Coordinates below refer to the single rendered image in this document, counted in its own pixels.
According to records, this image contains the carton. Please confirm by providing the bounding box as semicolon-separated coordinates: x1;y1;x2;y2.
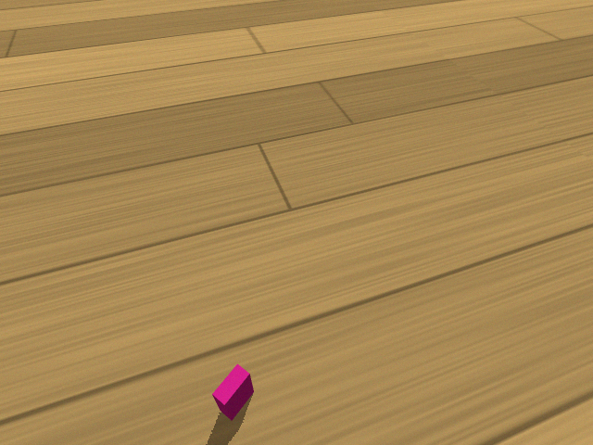
212;364;254;421

